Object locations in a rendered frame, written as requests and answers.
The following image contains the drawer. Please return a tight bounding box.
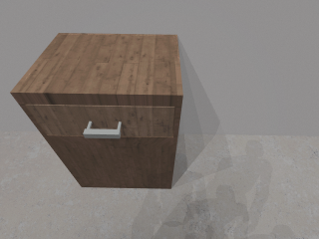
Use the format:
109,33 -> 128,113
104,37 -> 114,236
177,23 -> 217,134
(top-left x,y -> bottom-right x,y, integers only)
26,104 -> 175,137

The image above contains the handle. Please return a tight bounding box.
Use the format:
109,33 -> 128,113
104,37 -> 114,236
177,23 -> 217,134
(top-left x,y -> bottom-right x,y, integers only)
83,121 -> 122,138

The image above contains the cabinet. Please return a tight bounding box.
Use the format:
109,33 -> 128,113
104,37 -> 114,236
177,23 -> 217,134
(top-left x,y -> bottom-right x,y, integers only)
10,33 -> 183,189

